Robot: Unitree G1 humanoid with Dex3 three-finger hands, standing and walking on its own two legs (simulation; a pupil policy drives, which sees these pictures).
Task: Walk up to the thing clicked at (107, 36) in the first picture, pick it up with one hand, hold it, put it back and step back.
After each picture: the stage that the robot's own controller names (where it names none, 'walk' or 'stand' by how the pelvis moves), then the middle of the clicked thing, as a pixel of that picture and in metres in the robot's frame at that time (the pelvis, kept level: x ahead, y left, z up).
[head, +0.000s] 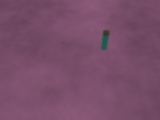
stand; (105, 40) +1.41 -0.22 -0.65
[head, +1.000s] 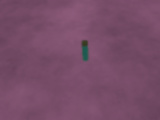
walk; (85, 51) +1.30 +0.12 -0.63
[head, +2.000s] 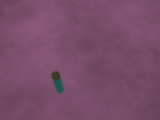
walk; (58, 82) +0.81 +0.30 -0.65
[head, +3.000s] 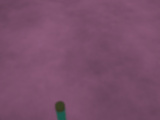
walk; (61, 113) +0.55 +0.20 -0.64
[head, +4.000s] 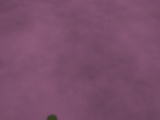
stand; out of the picture +0.44 +0.22 -0.65
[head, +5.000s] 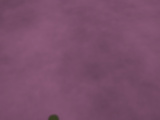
stand; out of the picture +0.42 +0.21 -0.64
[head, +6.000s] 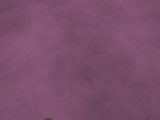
stand; out of the picture +0.42 +0.23 -0.65
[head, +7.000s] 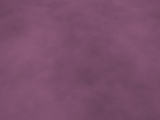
stand; out of the picture +0.39 +0.24 -0.66
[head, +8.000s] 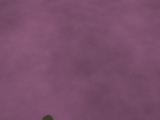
stand; out of the picture +0.41 +0.26 -0.65
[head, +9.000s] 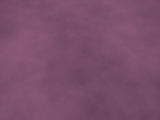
stand; out of the picture +0.37 +0.26 -0.65
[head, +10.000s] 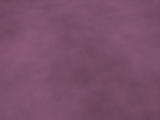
stand; out of the picture +0.40 +0.26 -0.66
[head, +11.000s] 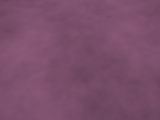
stand; out of the picture +0.40 +0.27 -0.66
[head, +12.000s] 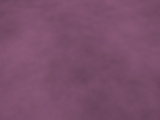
stand; out of the picture +0.39 +0.28 -0.66
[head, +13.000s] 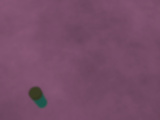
go down; (39, 98) +0.43 +0.26 -0.52
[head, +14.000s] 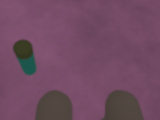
go down; (26, 60) +0.48 +0.26 -0.27
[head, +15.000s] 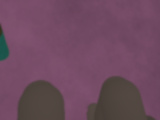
close in; out of the picture +0.47 +0.29 -0.21
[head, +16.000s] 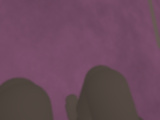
close; out of the picture +0.45 +0.31 -0.16
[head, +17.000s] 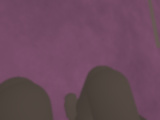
lift; out of the picture +0.44 +0.31 -0.17
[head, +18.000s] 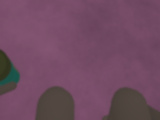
lift; (2, 72) +0.33 +0.28 -0.04
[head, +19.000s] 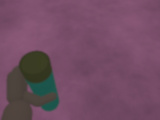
hold; (43, 86) +0.32 +0.15 +0.08
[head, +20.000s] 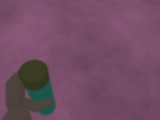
hold; (41, 92) +0.31 +0.16 +0.03
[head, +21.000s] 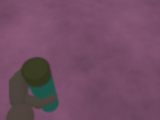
crouch; (44, 89) +0.33 +0.15 +0.04
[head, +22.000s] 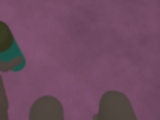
crouch; (8, 51) +0.44 +0.23 -0.06
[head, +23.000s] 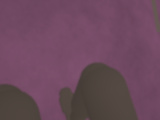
lower; out of the picture +0.46 +0.29 -0.18
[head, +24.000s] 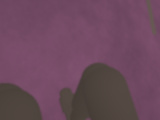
lower; out of the picture +0.45 +0.30 -0.18
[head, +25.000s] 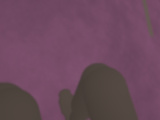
lower; out of the picture +0.45 +0.31 -0.17
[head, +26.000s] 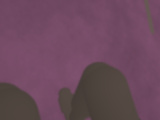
lower; out of the picture +0.45 +0.31 -0.17
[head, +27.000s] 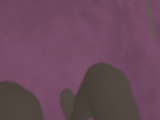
loosen; out of the picture +0.45 +0.30 -0.17
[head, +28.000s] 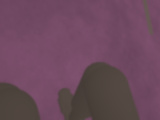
withdraw; out of the picture +0.45 +0.30 -0.17
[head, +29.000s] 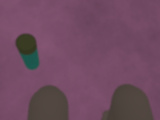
walk; (29, 54) +0.47 +0.24 -0.24
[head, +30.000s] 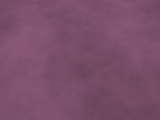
stand; out of the picture +0.40 +0.22 -0.59
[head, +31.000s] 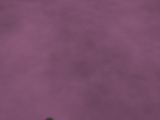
stand; out of the picture +0.41 +0.23 -0.60
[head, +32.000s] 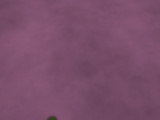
stand; out of the picture +0.41 +0.22 -0.61
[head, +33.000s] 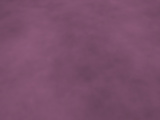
walk; out of the picture +0.42 +0.23 -0.65
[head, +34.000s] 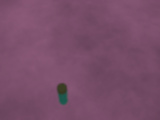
walk; (62, 94) +0.55 +0.14 -0.63
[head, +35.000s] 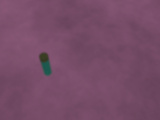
walk; (45, 64) +0.79 +0.32 -0.62
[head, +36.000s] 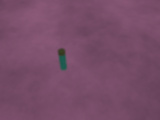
stand; (62, 59) +1.06 +0.27 -0.64
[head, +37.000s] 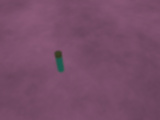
stand; (59, 62) +1.05 +0.28 -0.66
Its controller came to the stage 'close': yes
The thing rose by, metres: 0.68
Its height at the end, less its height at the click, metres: +0.00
